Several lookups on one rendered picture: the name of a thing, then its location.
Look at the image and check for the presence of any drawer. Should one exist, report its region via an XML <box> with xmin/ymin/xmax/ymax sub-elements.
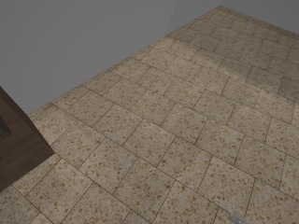
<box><xmin>0</xmin><ymin>115</ymin><xmax>12</xmax><ymax>142</ymax></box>

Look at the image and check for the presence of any cabinet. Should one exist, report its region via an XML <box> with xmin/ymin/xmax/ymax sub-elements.
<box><xmin>0</xmin><ymin>86</ymin><xmax>55</xmax><ymax>192</ymax></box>

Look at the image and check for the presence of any right robot hand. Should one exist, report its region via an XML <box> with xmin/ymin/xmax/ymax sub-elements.
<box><xmin>229</xmin><ymin>214</ymin><xmax>252</xmax><ymax>224</ymax></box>

